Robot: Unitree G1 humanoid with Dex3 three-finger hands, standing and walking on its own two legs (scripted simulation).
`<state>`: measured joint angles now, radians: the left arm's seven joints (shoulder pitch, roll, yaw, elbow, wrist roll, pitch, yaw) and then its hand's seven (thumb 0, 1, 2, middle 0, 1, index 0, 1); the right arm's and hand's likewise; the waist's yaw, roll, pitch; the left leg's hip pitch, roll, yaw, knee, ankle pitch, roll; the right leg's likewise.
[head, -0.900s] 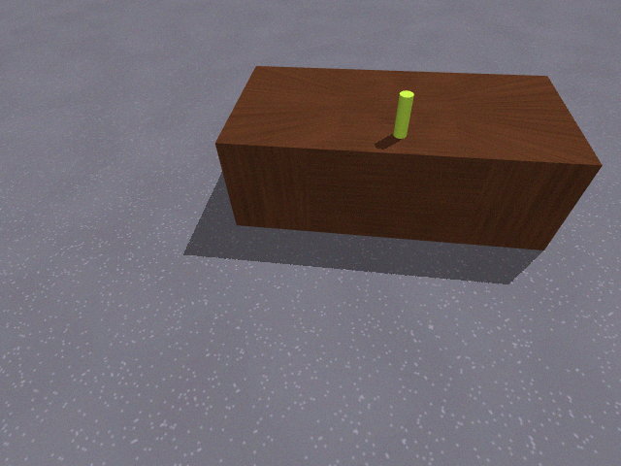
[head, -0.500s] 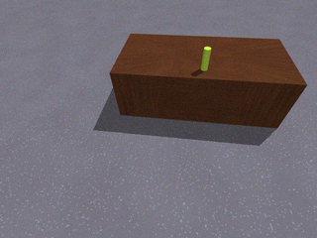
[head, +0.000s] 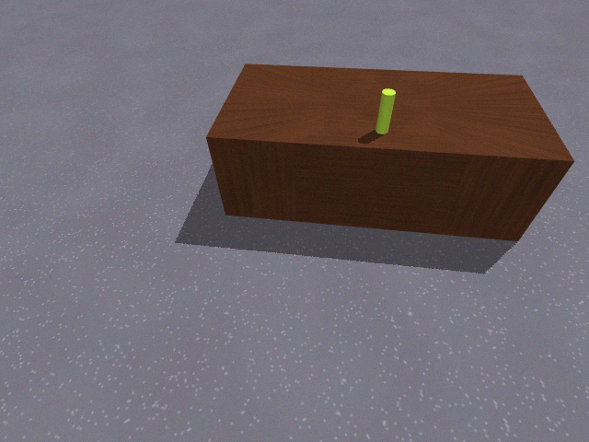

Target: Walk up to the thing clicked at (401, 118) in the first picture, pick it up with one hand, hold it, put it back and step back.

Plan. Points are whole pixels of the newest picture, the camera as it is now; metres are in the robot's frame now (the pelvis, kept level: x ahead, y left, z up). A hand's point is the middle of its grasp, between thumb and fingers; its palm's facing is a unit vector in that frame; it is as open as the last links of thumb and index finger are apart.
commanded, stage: stand
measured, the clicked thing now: (385, 112) +1.27 -0.30 -0.25
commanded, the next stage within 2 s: walk up in 0.22 s
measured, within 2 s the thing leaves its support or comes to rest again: neither
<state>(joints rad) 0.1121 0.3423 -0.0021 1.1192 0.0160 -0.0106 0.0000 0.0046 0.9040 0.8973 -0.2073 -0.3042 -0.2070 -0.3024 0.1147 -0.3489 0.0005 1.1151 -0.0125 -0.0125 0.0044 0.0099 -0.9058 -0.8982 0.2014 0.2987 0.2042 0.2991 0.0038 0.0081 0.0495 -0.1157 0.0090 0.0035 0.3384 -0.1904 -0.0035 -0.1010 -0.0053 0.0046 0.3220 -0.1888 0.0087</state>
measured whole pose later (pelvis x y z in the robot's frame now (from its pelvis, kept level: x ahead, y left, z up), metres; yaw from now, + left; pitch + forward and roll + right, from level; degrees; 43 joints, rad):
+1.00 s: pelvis +0.24 -0.01 -0.03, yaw -8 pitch -3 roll +0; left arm 0.38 0.42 0.05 0.88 0.00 -0.07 0.00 0.01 0.90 0.90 -0.21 -0.30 -0.21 -0.30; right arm 0.15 -0.40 -0.10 0.81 -0.05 -0.03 0.10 0.01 -0.91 -0.90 0.20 0.30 0.20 0.30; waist 0.03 0.01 0.12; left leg -0.41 0.05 0.06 0.65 -0.19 0.02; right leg -0.12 -0.04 0.03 0.83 -0.49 -0.02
